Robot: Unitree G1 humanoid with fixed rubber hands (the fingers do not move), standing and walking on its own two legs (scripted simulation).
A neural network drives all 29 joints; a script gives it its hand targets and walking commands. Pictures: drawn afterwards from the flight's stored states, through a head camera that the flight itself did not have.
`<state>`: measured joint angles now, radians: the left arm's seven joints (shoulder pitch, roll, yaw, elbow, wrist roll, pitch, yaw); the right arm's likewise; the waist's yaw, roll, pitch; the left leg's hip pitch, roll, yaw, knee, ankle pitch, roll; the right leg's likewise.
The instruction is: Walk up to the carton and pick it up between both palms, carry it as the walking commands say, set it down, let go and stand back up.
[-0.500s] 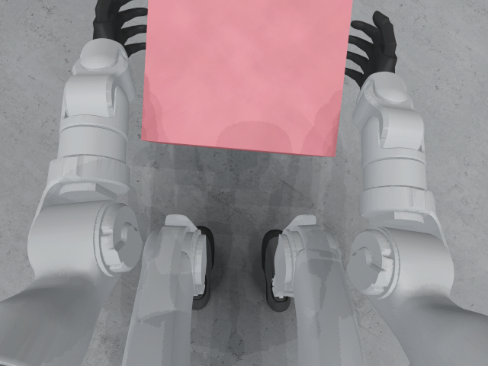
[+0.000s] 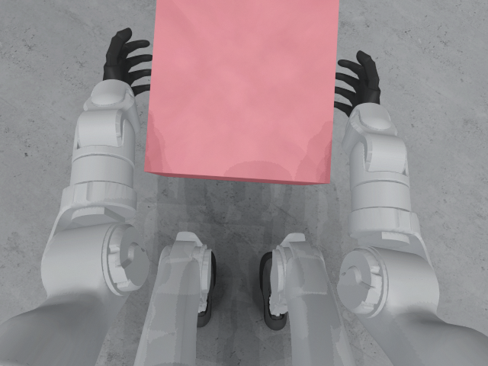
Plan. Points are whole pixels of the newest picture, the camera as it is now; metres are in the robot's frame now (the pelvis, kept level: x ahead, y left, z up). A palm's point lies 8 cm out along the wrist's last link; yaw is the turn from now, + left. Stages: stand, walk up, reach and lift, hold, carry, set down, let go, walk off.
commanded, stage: reach and lift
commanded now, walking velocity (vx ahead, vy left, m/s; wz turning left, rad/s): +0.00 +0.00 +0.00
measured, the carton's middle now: (241, 99) +0.54 +0.01 -0.14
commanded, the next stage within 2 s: none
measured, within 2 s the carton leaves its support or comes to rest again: neither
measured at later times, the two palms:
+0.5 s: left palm (95, 76) +0.49 +0.18 +0.02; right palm (390, 100) +0.47 -0.17 +0.02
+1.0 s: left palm (56, 57) +0.47 +0.18 +0.09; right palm (436, 93) +0.45 -0.17 +0.09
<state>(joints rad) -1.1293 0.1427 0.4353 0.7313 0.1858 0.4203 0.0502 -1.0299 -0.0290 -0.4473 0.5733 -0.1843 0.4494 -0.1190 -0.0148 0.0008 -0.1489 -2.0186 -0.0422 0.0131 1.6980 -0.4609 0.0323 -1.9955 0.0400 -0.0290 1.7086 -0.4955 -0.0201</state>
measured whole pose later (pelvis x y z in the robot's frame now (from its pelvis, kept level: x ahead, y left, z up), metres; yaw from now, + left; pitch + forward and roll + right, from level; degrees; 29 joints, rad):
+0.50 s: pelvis +0.01 +0.01 +0.05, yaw +0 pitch +40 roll -1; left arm -0.99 0.08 0.43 0.68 0.18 0.44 0.09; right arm -0.91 0.01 -0.45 0.57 -0.20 0.44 -0.11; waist -0.02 0.00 -0.20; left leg -1.79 -0.05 0.01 1.52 -0.44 0.04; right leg -1.77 0.04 -0.01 1.53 -0.47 -0.01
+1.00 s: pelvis +0.02 +0.00 +0.12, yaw +0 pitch +35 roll -1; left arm -0.84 0.02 0.46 0.64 0.22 0.41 0.05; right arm -0.75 0.07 -0.45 0.52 -0.23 0.43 -0.10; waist -0.02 0.00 -0.23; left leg -1.52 -0.05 0.00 1.29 -0.40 0.04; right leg -1.50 0.05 0.00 1.30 -0.42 -0.01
